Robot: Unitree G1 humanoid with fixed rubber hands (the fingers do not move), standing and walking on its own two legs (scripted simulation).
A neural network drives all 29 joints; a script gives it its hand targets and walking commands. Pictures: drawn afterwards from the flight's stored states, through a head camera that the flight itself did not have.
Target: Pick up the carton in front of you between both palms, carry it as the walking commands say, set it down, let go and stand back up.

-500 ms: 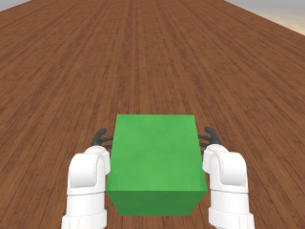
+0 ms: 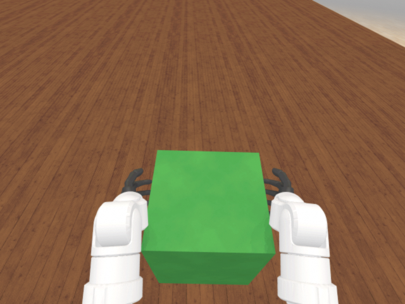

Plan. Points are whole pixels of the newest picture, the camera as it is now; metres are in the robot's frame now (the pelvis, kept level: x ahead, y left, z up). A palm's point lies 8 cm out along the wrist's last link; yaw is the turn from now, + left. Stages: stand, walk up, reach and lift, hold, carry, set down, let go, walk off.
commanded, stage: carry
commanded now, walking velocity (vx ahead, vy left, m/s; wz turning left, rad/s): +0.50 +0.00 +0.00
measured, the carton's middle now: (205, 222) +0.32 +0.00 +0.00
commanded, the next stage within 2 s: none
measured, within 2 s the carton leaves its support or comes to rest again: neither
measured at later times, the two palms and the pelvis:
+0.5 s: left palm (162, 119) +0.57 +0.12 +0.10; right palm (266, 126) +0.57 -0.16 +0.09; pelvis +0.26 -0.02 +0.01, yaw +1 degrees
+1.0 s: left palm (153, 118) +0.62 +0.16 +0.06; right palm (248, 119) +0.64 -0.13 +0.07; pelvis +0.35 +0.01 +0.01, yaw +1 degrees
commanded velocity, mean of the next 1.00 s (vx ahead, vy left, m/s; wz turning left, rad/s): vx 0.05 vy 0.00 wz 0.00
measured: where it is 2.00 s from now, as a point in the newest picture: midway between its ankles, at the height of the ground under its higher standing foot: outside the picture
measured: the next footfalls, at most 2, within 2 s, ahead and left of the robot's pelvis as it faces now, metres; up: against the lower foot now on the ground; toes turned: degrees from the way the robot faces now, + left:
right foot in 0.38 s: +0.40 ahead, -0.12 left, +0.00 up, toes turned +13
left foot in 0.56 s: +0.29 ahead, +0.12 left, +0.00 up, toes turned +7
